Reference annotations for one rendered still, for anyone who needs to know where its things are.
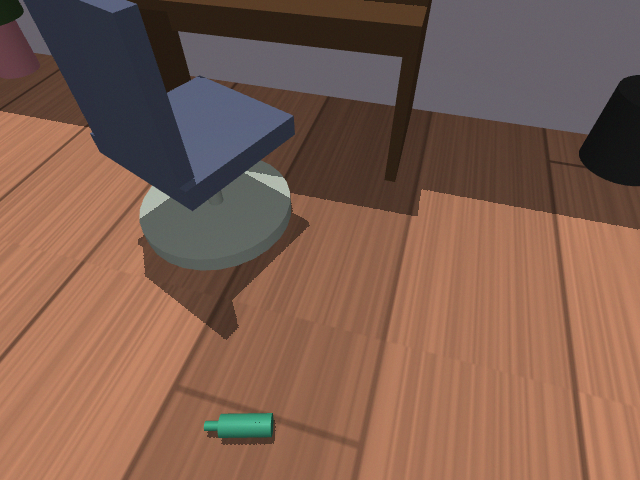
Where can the office chair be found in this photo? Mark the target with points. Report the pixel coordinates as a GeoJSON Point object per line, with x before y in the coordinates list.
{"type": "Point", "coordinates": [213, 203]}

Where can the potted plant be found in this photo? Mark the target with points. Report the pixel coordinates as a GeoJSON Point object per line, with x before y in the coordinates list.
{"type": "Point", "coordinates": [17, 59]}

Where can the desk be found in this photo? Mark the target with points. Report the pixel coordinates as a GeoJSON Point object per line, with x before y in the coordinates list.
{"type": "Point", "coordinates": [384, 27]}

